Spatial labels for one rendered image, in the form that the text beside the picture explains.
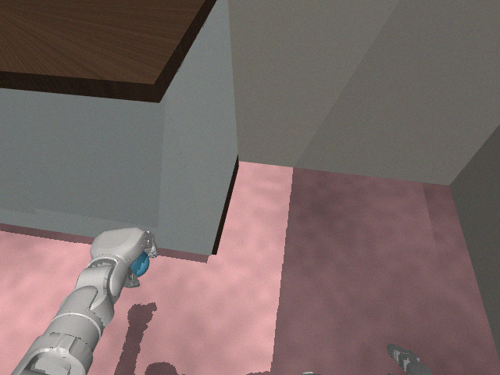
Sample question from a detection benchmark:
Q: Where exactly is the left robot arm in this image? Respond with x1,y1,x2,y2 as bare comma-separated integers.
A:
10,254,128,375

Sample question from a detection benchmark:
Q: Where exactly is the right robot hand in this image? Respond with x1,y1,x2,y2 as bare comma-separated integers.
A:
387,344,433,375

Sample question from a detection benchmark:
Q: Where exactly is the left robot hand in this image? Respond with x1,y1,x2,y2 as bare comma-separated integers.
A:
90,227,158,288

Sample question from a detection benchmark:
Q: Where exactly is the ball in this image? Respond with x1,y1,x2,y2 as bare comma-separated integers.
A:
130,252,149,277

